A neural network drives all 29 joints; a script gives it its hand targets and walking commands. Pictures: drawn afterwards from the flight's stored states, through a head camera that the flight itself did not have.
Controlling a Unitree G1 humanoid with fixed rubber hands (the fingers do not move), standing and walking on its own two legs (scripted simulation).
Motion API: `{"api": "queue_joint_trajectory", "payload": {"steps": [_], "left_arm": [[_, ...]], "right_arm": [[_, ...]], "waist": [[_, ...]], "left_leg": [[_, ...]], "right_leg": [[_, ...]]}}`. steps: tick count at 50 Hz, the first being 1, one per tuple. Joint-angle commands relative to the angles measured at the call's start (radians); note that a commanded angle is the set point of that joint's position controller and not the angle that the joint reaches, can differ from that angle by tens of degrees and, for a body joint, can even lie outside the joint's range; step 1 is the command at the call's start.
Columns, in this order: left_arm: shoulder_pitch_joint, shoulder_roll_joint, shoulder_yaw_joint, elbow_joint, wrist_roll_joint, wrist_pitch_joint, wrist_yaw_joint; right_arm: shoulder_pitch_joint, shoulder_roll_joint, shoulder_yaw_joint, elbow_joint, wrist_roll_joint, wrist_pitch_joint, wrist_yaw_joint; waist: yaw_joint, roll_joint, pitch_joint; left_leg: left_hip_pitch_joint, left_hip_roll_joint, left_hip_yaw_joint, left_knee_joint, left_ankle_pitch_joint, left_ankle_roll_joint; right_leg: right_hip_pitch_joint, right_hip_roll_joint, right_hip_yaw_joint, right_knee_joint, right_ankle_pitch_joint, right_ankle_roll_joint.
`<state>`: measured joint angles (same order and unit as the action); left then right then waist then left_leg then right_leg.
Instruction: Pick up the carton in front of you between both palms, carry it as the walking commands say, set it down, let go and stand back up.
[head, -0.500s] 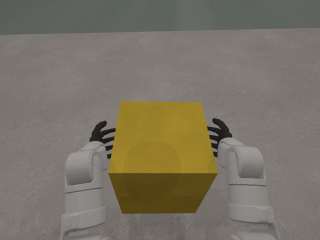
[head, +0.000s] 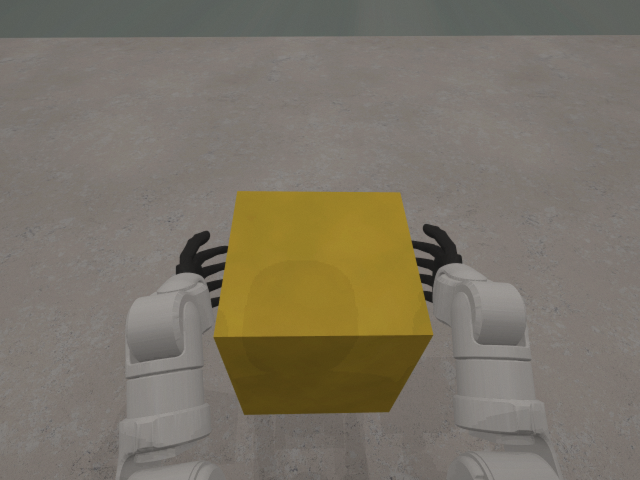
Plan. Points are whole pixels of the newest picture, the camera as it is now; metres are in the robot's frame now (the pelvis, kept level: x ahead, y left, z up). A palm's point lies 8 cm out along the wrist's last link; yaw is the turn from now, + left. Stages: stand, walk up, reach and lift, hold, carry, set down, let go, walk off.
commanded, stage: carry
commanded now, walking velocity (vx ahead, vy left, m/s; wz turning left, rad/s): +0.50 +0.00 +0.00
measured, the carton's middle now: (318, 309) +0.35 +0.00 +0.04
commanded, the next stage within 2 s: none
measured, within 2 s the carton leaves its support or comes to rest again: neither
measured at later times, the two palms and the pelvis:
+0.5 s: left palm (210, 239) +0.41 +0.15 +0.12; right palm (438, 245) +0.39 -0.15 +0.12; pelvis +0.07 +0.02 +0.02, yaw +3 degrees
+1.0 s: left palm (171, 158) +0.67 +0.26 +0.08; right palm (332, 154) +0.67 -0.04 +0.08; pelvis +0.34 +0.10 -0.03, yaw -1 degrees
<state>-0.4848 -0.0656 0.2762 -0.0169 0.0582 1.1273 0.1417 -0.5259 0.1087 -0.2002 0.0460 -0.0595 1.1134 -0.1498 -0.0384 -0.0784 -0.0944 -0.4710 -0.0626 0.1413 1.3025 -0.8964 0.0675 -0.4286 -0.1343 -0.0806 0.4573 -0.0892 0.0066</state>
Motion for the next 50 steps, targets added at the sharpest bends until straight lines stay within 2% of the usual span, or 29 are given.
{"api": "queue_joint_trajectory", "payload": {"steps": [1,4,8,11,12,14,15,16,17,18,19,22,24,25,26,27,28,30,31,32,33,36,39,43,45,47,48,49,50], "left_arm": [[-0.668,-0.903,-0.694,-0.133,-0.314,-0.020,-0.113],[-0.646,-0.896,-0.714,-0.145,-0.310,-0.015,-0.116],[-0.642,-0.879,-0.716,-0.151,-0.311,-0.006,-0.121],[-0.576,-0.830,-0.677,-0.056,-0.285,-0.005,-0.112],[-0.584,-0.845,-0.674,-0.053,-0.278,-0.010,-0.111],[-0.657,-0.917,-0.704,-0.078,-0.298,-0.023,-0.118],[-0.697,-0.933,-0.724,-0.086,-0.306,-0.027,-0.124],[-0.726,-0.969,-0.757,-0.096,-0.340,-0.030,-0.133],[-0.744,-0.994,-0.775,-0.149,-0.376,-0.045,-0.142],[-0.760,-0.989,-0.772,-0.169,-0.382,-0.055,-0.141],[-0.724,-0.951,-0.738,-0.144,-0.362,-0.057,-0.134],[-0.545,-0.864,-0.651,-0.158,-0.268,-0.061,-0.091],[-0.519,-0.777,-0.608,-0.169,-0.195,-0.058,-0.065],[-0.456,-0.754,-0.602,-0.154,-0.170,-0.051,-0.057],[-0.453,-0.729,-0.620,-0.168,-0.160,-0.044,-0.058],[-0.498,-0.697,-0.638,-0.181,-0.189,-0.034,-0.059],[-0.524,-0.693,-0.645,-0.189,-0.212,-0.024,-0.059],[-0.528,-0.689,-0.650,-0.183,-0.233,0.005,-0.073],[-0.519,-0.684,-0.592,-0.107,-0.220,0.017,-0.079],[-0.490,-0.680,-0.614,-0.039,-0.216,0.026,-0.074],[-0.520,-0.702,-0.616,-0.062,-0.229,0.023,-0.077],[-0.679,-0.810,-0.673,-0.052,-0.343,0.015,-0.107],[-0.768,-0.944,-0.738,-0.032,-0.440,-0.028,-0.152],[-0.780,-1.000,-0.770,-0.102,-0.467,-0.071,-0.147],[-0.710,-0.979,-0.752,-0.044,-0.428,-0.067,-0.134],[-0.656,-0.934,-0.739,-0.054,-0.387,-0.061,-0.114],[-0.630,-0.898,-0.719,-0.059,-0.355,-0.054,-0.103],[-0.573,-0.913,-0.709,-0.045,-0.328,-0.045,-0.098],[-0.582,-0.898,-0.718,-0.089,-0.328,-0.039,-0.092]], "right_arm": [[-0.604,0.939,0.643,-0.094,0.298,-0.006,0.102],[-0.589,0.900,0.637,-0.109,0.281,-0.003,0.102],[-0.548,0.863,0.651,-0.121,0.271,0.005,0.102],[-0.522,0.828,0.647,-0.131,0.264,0.009,0.108],[-0.546,0.829,0.630,-0.132,0.264,0.007,0.115],[-0.554,0.847,0.600,-0.114,0.244,-0.003,0.117],[-0.522,0.860,0.581,-0.079,0.226,-0.010,0.116],[-0.540,0.854,0.566,-0.098,0.213,-0.027,0.110],[-0.572,0.880,0.573,-0.145,0.222,-0.035,0.105],[-0.584,0.900,0.593,-0.145,0.232,-0.031,0.100],[-0.581,0.891,0.616,-0.138,0.248,-0.028,0.095],[-0.617,0.924,0.739,-0.213,0.374,-0.030,0.111],[-0.608,0.920,0.790,-0.223,0.456,-0.032,0.137],[-0.593,0.891,0.780,-0.231,0.468,-0.032,0.144],[-0.626,0.881,0.786,-0.283,0.463,-0.031,0.146],[-0.611,0.842,0.763,-0.304,0.449,-0.021,0.138],[-0.593,0.815,0.747,-0.306,0.431,-0.008,0.126],[-0.529,0.765,0.656,-0.209,0.357,0.022,0.097],[-0.523,0.718,0.607,-0.122,0.318,0.041,0.079],[-0.457,0.717,0.557,-0.103,0.273,0.051,0.075],[-0.460,0.710,0.540,-0.098,0.259,0.054,0.078],[-0.537,0.721,0.525,-0.066,0.204,0.041,0.058],[-0.544,0.796,0.512,-0.079,0.154,-0.001,0.049],[-0.568,0.878,0.574,-0.134,0.212,-0.037,0.074],[-0.507,0.844,0.575,-0.095,0.206,-0.028,0.083],[-0.440,0.805,0.579,-0.083,0.206,-0.021,0.090],[-0.414,0.797,0.578,-0.094,0.211,-0.019,0.096],[-0.442,0.768,0.595,-0.110,0.229,-0.020,0.099],[-0.450,0.807,0.601,-0.110,0.258,-0.023,0.103]], "waist": [[0.016,0.063,-0.394],[0.027,0.137,-0.323],[0.051,0.119,-0.318],[0.057,-0.108,-0.351],[0.052,-0.083,-0.353],[0.001,0.015,-0.280],[-0.047,0.124,-0.220],[-0.085,0.349,-0.182],[-0.119,0.418,-0.154],[-0.150,0.314,-0.110],[-0.168,0.229,-0.088],[-0.093,0.143,-0.289],[0.078,0.097,-0.505],[0.138,0.039,-0.547],[0.149,-0.003,-0.459],[0.116,-0.072,-0.438],[0.091,-0.040,-0.457],[0.079,0.122,-0.297],[0.091,0.069,-0.144],[0.091,-0.106,-0.232],[0.093,-0.071,-0.195],[0.091,0.016,-0.173],[0.101,-0.004,-0.161],[0.125,-0.044,-0.194],[0.095,-0.083,-0.240],[-0.038,-0.027,-0.361],[-0.107,0.075,-0.442],[-0.061,0.439,-0.529],[-0.031,0.468,-0.550]], "left_leg": [[0.009,0.103,-0.173,-0.202,0.235,0.079],[0.013,0.137,-0.225,-0.247,0.130,0.139],[-0.061,0.135,-0.154,-0.104,0.347,0.120],[-0.295,0.021,-0.036,0.155,0.145,0.063],[-0.199,0.021,-0.062,0.113,0.106,0.072],[-0.007,0.010,-0.040,-0.103,0.077,0.100],[0.123,0.046,-0.085,-0.370,0.111,0.129],[0.222,0.185,-0.384,-0.564,0.208,0.186],[0.330,0.275,-0.672,-0.594,0.476,0.259],[0.421,0.324,-0.780,-0.542,0.666,0.319],[0.432,0.314,-0.785,-0.452,0.756,0.306],[0.556,0.169,-0.458,-0.266,0.871,0.180],[0.203,0.111,-0.136,0.052,0.948,0.095],[-0.029,0.089,-0.084,0.146,0.868,0.072],[-0.301,0.026,-0.077,0.260,0.348,0.025],[-0.483,-0.008,-0.096,0.378,0.248,0.005],[-0.491,0.016,-0.125,0.379,0.264,0.014],[-0.402,0.049,-0.124,0.269,0.383,0.015],[-0.462,0.025,-0.043,0.300,0.361,0.002],[-0.471,0.081,-0.132,0.251,0.328,0.001],[-0.492,0.129,-0.179,0.253,0.272,-0.015],[-0.490,0.168,-0.198,0.026,0.531,-0.050],[-0.405,0.157,-0.134,-0.160,0.679,-0.049],[-0.223,0.116,-0.073,-0.461,0.745,-0.044],[-0.077,0.082,-0.029,-0.580,0.729,-0.026],[0.268,0.029,0.027,-0.719,0.698,0.002],[0.538,0.141,-0.143,-0.717,0.704,0.039],[0.758,0.403,-0.625,-0.721,0.990,0.153],[0.810,0.407,-0.793,-0.797,0.989,0.203]], "right_leg": [[0.299,0.004,0.000,0.090,0.268,-0.031],[0.228,0.090,-0.072,0.052,-0.065,-0.044],[0.362,0.087,-0.064,0.048,-0.102,-0.093],[0.494,-0.151,0.372,-0.060,-0.247,-0.185],[0.384,-0.180,0.413,-0.125,-0.289,-0.187],[0.148,-0.122,0.263,-0.131,-0.315,-0.109],[-0.009,-0.023,0.097,-0.014,-0.288,-0.018],[-0.188,0.076,-0.046,0.250,-0.236,0.014],[-0.388,0.132,0.002,0.382,-0.324,-0.019],[-0.531,0.122,0.078,0.372,-0.421,-0.042],[-0.560,0.100,0.138,0.338,-0.324,-0.048],[-0.328,0.162,0.031,0.039,-0.009,-0.068],[0.400,0.198,-0.102,-0.082,0.158,-0.082],[0.674,0.177,-0.119,0.018,0.055,-0.069],[0.774,0.077,0.095,0.080,-0.056,-0.129],[0.828,-0.062,0.402,0.073,-0.050,-0.204],[0.791,-0.138,0.544,-0.005,-0.182,-0.220],[0.536,-0.137,0.524,-0.125,-0.384,-0.154],[0.455,-0.097,0.477,-0.140,-0.133,-0.059],[0.480,-0.186,0.662,-0.108,-0.226,-0.238],[0.415,-0.183,0.715,-0.076,-0.175,-0.296],[0.388,-0.099,0.552,-0.115,-0.130,-0.244],[0.306,-0.051,0.427,-0.180,-0.238,-0.219],[0.333,0.002,0.283,-0.122,0.150,-0.178],[0.340,-0.019,0.226,-0.044,0.337,-0.146],[0.295,0.044,0.103,0.289,0.560,-0.074],[0.079,0.075,0.096,0.573,0.330,-0.028],[-0.212,0.216,0.094,0.821,-0.379,0.026],[-0.356,0.224,0.113,0.939,-0.459,0.014]]}}
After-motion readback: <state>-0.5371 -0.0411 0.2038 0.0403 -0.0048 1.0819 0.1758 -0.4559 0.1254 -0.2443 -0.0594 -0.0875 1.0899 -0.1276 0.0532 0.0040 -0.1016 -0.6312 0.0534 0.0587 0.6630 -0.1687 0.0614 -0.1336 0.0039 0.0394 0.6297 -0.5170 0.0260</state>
